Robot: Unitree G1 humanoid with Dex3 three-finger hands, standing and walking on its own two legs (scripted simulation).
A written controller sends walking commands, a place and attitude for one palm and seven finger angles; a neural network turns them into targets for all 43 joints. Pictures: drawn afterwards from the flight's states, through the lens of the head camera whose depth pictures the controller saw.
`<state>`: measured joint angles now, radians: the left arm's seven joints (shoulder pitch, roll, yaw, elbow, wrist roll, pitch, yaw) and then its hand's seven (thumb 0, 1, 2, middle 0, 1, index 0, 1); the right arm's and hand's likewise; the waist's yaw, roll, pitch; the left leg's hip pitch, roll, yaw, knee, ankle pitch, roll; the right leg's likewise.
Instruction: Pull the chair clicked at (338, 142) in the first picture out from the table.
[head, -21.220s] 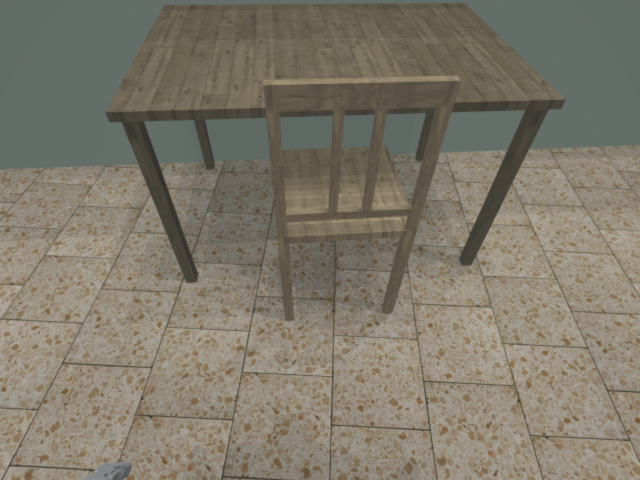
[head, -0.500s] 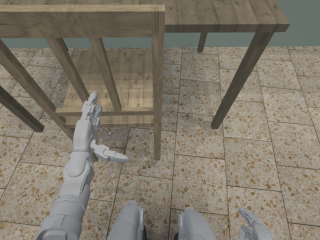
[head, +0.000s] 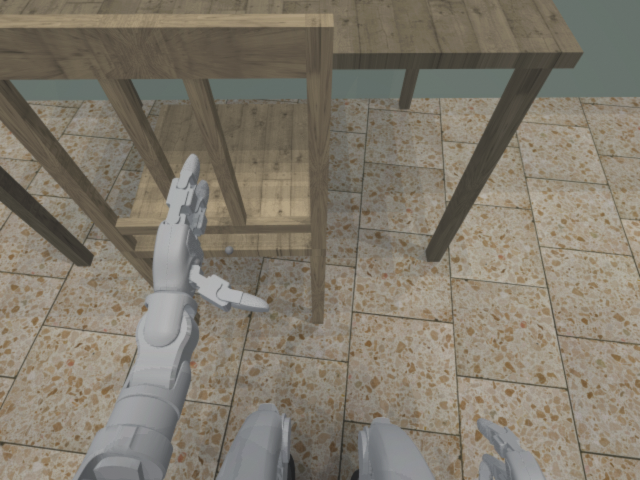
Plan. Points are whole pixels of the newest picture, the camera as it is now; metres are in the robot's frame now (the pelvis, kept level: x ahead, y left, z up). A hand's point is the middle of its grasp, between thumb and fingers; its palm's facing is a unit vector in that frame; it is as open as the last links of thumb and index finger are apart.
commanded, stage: aim the fingers beside a spindle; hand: left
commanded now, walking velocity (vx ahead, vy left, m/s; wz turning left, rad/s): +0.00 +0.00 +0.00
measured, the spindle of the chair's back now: (157, 164) +0.52 +0.25 +0.03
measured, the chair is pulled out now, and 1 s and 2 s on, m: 0.00 0.00 0.00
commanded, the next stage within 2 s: push the fingers through the gap in 0.40 s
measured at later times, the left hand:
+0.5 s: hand (241, 271) +0.37 +0.12 +0.01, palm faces +0.00 -1.00 -0.01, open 16.9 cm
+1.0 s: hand (234, 224) +0.42 +0.13 +0.03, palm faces +0.04 -1.00 -0.05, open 16.9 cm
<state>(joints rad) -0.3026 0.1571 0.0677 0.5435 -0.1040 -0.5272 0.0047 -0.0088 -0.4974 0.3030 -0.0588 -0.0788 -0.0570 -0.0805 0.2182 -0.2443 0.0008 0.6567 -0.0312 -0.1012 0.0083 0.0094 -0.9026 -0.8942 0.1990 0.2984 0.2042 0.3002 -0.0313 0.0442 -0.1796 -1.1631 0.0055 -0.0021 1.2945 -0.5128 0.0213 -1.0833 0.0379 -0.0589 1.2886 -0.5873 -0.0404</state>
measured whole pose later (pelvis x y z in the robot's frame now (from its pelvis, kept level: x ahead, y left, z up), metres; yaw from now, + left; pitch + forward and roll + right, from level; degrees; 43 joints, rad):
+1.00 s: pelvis +0.00 +0.00 -0.01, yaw +0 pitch +24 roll -2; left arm -0.52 0.19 0.16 0.79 -0.08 -0.52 0.01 -0.01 -0.50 0.30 -0.06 -0.08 -0.06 -0.08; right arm 0.24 -0.25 0.00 0.67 -0.04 -0.10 0.01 0.01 -0.90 -0.89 0.20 0.30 0.20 0.30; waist -0.08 0.04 -0.18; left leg -1.22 0.01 0.00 1.31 -0.51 0.02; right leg -1.14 0.04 -0.06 1.30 -0.58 -0.04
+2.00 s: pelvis +0.00 +0.00 -0.01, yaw -1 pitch +27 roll -3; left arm -0.82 0.30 0.32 1.13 -0.03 -0.52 0.00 -0.01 -0.50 0.30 -0.06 -0.08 -0.06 -0.08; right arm 0.31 -0.25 0.01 0.69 -0.06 -0.01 0.05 0.01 -0.90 -0.89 0.20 0.30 0.20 0.30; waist -0.15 0.05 -0.18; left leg -1.28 0.02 0.00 1.32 -0.51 0.03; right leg -1.20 0.06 -0.05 1.30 -0.57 -0.04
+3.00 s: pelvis +0.00 +0.01 -0.01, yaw -1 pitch +27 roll -3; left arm -0.81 0.29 0.28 1.10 -0.04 -0.55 0.02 0.00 0.43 0.70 -0.48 -1.42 -0.43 -1.42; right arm 0.30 -0.25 0.00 0.69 -0.06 0.00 0.06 0.00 -0.90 -0.89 0.20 0.30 0.20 0.30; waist -0.14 0.05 -0.18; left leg -1.28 0.01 -0.01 1.32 -0.52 0.03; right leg -1.19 0.05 -0.06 1.29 -0.57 -0.03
